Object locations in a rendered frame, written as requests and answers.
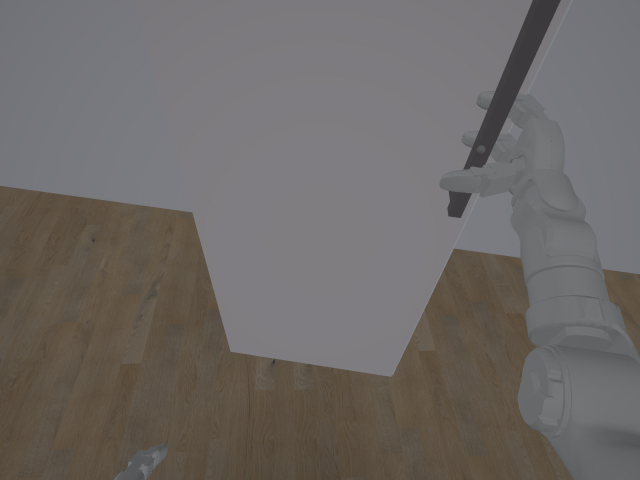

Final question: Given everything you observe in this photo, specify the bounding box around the right robot forearm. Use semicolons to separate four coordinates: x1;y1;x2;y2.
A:
510;169;640;364

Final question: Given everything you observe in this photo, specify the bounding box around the robot right hand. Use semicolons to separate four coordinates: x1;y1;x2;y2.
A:
439;91;565;197

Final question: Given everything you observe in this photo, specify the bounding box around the robot left hand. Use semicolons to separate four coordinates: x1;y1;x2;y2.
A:
114;443;168;480

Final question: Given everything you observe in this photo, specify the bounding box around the right robot upper arm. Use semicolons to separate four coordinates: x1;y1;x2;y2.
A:
517;344;640;480

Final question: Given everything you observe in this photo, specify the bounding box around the fridge door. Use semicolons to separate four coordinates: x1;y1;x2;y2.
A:
134;0;571;377

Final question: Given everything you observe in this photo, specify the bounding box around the handle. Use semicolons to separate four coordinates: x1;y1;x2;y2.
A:
447;0;561;218

